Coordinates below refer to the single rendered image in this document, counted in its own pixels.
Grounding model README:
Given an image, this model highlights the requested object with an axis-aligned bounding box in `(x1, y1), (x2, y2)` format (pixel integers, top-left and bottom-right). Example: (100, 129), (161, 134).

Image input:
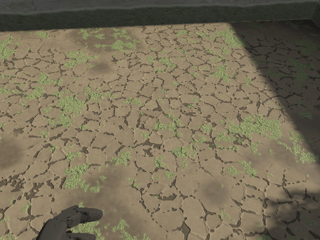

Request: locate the robot left hand
(36, 205), (103, 240)

